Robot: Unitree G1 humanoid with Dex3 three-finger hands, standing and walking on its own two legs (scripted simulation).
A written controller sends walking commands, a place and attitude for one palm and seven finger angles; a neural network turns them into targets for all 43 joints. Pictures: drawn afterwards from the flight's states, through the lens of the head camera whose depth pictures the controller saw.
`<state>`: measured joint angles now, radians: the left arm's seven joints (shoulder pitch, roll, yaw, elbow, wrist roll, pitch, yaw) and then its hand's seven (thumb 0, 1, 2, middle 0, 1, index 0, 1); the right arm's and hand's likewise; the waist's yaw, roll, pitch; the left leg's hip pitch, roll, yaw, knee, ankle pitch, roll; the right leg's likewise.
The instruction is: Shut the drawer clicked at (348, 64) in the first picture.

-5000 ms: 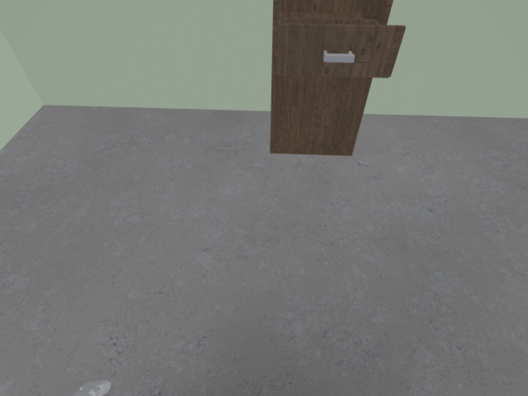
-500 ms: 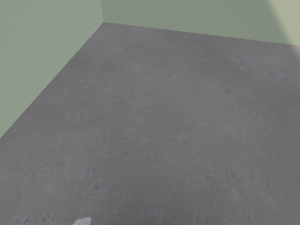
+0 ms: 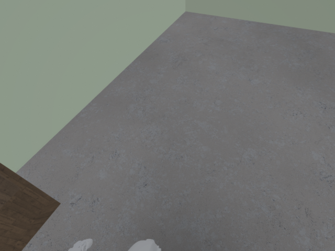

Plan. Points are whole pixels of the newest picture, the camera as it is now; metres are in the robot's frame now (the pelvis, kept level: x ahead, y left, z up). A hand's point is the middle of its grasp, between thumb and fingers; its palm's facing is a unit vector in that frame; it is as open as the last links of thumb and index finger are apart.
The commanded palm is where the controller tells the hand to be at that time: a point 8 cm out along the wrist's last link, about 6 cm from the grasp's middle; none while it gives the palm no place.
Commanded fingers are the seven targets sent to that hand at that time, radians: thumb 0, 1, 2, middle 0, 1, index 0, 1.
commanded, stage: turn to face it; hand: left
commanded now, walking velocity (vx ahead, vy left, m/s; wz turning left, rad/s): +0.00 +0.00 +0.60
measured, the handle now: out of the picture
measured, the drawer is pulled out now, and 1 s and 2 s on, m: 0.30 0.30 0.30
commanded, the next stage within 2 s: take the last steps up to it in 1.76 s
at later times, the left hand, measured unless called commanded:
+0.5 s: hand out of the picture -0.07 +0.26 -0.18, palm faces +0.36 -0.89 -0.27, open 7.4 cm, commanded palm none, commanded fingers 0.00 0.90 0.90 -0.20 -0.30 -0.20 -0.30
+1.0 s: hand out of the picture -0.02 +0.20 -0.13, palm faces +0.55 -0.78 -0.30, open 7.4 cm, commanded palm none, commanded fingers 0.00 0.90 0.90 -0.20 -0.30 -0.20 -0.30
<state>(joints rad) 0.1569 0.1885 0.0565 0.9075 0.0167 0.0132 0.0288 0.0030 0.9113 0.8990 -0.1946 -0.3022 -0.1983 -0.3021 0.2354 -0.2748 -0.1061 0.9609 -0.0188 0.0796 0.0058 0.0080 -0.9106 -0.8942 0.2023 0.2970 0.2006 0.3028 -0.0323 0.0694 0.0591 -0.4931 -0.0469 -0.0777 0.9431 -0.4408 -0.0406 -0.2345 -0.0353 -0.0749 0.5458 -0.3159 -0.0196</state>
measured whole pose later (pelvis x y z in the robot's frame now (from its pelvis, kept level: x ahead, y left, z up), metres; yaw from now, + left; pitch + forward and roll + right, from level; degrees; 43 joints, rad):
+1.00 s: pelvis -0.01 -0.03 +0.00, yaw +36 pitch -2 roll +3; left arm 0.17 0.17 0.02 0.85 0.02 0.01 0.02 0.00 0.91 0.90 -0.20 -0.30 -0.20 -0.30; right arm 0.25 -0.28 -0.10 0.95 -0.02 0.09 0.03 0.01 -0.91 -0.89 0.20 0.30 0.20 0.30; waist -0.05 0.05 0.05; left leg -0.50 -0.01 -0.02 1.18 -0.38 -0.06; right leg -0.21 -0.08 -0.14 0.52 -0.29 -0.03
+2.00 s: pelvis -0.03 -0.04 +0.01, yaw +61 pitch -2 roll +2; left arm 0.23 0.14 0.02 0.96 0.02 0.00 0.02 0.00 0.91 0.90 -0.20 -0.30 -0.20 -0.30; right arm 0.29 -0.22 -0.07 1.03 -0.02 0.07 0.01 0.01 -0.91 -0.89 0.20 0.30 0.20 0.30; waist -0.02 0.06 0.02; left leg -0.42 -0.01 -0.03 1.04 -0.37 -0.02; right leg -0.18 -0.03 -0.11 0.46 -0.25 -0.04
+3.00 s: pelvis +0.09 +0.17 -0.02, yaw +59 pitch -1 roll +0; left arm 0.08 0.16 0.04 1.00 0.01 -0.07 0.00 0.00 0.91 0.90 -0.19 -0.30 -0.20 -0.30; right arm 0.47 -0.10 -0.03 1.18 0.00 -0.02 -0.02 0.01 -0.91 -0.89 0.20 0.30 0.20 0.30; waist -0.06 0.02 0.12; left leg -0.19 0.08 0.04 1.08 -0.51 0.01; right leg -0.41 -0.01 -0.15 0.65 -0.22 -0.10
